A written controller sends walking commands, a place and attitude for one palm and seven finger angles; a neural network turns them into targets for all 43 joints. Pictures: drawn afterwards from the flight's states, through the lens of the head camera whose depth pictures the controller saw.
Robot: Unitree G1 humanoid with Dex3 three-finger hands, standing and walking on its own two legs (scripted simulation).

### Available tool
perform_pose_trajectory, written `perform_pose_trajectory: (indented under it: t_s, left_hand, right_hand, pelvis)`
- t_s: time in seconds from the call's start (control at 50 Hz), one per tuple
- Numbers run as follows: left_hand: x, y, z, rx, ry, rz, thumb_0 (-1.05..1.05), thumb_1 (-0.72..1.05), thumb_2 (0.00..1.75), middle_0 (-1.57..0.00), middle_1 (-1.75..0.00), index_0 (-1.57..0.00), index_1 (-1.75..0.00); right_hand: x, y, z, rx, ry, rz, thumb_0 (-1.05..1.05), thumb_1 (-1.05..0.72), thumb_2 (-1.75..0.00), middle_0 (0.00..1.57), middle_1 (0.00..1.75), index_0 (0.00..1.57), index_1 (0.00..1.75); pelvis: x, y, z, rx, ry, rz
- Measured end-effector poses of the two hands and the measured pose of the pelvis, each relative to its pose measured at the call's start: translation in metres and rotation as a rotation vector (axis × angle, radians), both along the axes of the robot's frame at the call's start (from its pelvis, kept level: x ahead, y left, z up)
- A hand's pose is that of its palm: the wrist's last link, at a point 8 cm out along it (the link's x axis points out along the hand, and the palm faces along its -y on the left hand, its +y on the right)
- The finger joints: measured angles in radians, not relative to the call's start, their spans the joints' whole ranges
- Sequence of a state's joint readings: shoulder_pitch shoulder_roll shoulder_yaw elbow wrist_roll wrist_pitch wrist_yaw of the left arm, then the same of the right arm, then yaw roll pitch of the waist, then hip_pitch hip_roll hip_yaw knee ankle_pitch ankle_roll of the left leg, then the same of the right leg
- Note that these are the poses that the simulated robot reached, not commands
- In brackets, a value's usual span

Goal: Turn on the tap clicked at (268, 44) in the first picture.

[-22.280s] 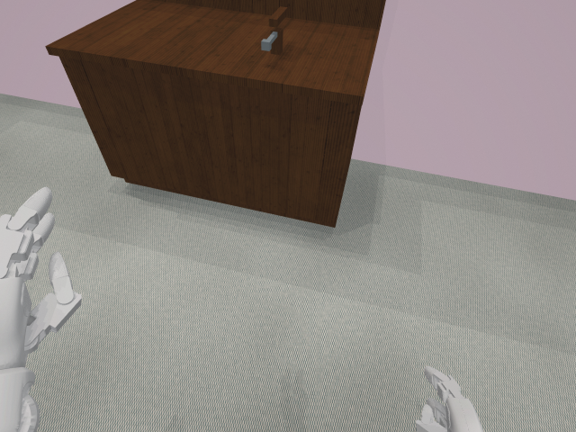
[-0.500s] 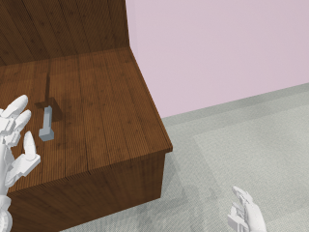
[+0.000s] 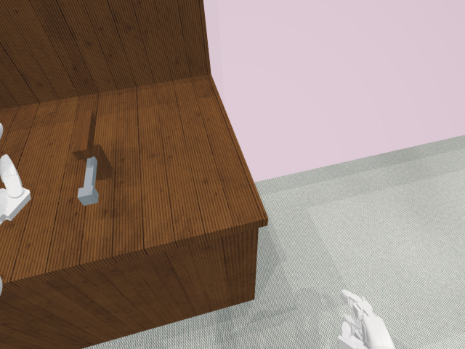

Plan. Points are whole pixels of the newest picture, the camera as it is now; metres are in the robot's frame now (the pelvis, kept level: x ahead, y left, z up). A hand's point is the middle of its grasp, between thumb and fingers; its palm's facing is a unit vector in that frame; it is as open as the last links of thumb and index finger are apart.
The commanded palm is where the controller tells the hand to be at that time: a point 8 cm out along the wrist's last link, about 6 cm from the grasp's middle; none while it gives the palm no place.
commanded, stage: come to a stop and stand still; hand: left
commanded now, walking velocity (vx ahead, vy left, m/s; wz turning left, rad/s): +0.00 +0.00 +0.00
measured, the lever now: (88, 195) +0.36 +0.34 +0.03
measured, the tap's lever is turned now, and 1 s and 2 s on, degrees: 0 0 0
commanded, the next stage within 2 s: look again from close up in 0.86 s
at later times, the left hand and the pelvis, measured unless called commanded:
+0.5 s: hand (20, 212) +0.24 +0.32 +0.17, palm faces +0.39 -0.84 -0.37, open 7.4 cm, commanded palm +0.17 +0.34 +0.18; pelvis +0.02 +0.06 +0.00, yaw +1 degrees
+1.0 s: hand (4, 219) +0.23 +0.34 +0.16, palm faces +0.35 -0.86 -0.37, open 7.4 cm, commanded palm +0.17 +0.38 +0.18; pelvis +0.02 +0.09 +0.01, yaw +2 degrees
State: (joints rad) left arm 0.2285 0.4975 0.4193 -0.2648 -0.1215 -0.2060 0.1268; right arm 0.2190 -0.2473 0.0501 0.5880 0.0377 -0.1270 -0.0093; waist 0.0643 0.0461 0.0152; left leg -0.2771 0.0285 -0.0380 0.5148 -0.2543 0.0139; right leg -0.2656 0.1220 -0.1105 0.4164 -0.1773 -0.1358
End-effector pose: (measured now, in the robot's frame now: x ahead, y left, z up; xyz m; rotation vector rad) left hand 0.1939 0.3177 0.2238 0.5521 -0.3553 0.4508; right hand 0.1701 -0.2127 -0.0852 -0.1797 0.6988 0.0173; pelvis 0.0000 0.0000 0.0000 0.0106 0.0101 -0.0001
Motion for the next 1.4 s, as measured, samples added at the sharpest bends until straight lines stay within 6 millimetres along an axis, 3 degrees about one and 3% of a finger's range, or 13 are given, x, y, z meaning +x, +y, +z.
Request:
perform_pose_trajectory:
  t_s: [0.1,0.18,0.34,0.52,0.64,0.86,0.98,1.4]
  left_hand:
    - [-0.006,-0.018,-0.042,-0.091,0.120,-0.082,0.01,0.90,0.90,-0.21,-0.30,-0.20,-0.30]
    - [-0.012,-0.012,-0.061,-0.113,0.181,-0.088,0.01,0.89,0.90,-0.22,-0.30,-0.21,-0.30]
    - [-0.013,0.022,-0.044,-0.088,0.081,-0.043,0.02,0.89,0.90,-0.22,-0.30,-0.21,-0.30]
    - [0.003,0.039,-0.043,-0.104,0.079,-0.099,0.01,0.89,0.90,-0.21,-0.30,-0.21,-0.30]
    - [0.001,0.050,-0.041,-0.089,0.101,-0.119,0.01,0.89,0.90,-0.22,-0.30,-0.21,-0.30]
    - [-0.007,0.067,-0.043,-0.116,0.123,-0.084,0.01,0.89,0.90,-0.21,-0.30,-0.21,-0.30]
    - [-0.005,0.065,-0.050,-0.143,0.144,-0.105,0.01,0.90,0.90,-0.21,-0.30,-0.21,-0.30]
    - [-0.016,0.061,-0.047,-0.143,0.143,-0.121,0.01,0.89,0.90,-0.21,-0.30,-0.21,-0.30]
  right_hand:
    - [-0.017,-0.003,-0.006,-0.004,0.041,-0.014,0.01,-0.90,-0.90,0.20,0.30,0.20,0.30]
    - [-0.025,-0.004,-0.009,-0.057,0.103,0.003,0.01,-0.90,-0.90,0.20,0.30,0.20,0.30]
    - [-0.006,0.014,0.000,-0.099,0.085,0.037,0.02,-0.90,-0.90,0.20,0.30,0.20,0.30]
    - [0.038,0.057,0.022,-0.055,-0.048,0.018,0.02,-0.90,-0.90,0.20,0.30,0.20,0.30]
    - [0.052,0.081,0.028,-0.035,-0.070,0.030,0.01,-0.90,-0.90,0.20,0.30,0.20,0.30]
    - [0.044,0.096,0.021,-0.044,-0.004,0.028,0.01,-0.90,-0.89,0.20,0.30,0.20,0.30]
    - [0.035,0.093,0.023,-0.060,0.005,0.007,0.01,-0.90,-0.89,0.20,0.30,0.20,0.30]
    - [0.019,0.087,0.028,-0.075,-0.013,-0.038,0.01,-0.90,-0.90,0.20,0.30,0.20,0.30]
  pelvis:
    - [0.005,0.009,0.001,0.004,0.017,0.007]
    - [0.006,0.014,0.000,0.002,0.020,0.029]
    - [0.011,0.035,0.002,0.005,0.010,0.033]
    - [0.018,0.063,0.004,0.005,0.007,0.026]
    - [0.020,0.075,0.004,-0.003,0.013,0.030]
    - [0.020,0.088,0.006,-0.014,0.006,0.035]
    - [0.018,0.091,0.006,-0.021,0.000,0.032]
    - [0.009,0.093,0.008,-0.024,-0.020,0.015]
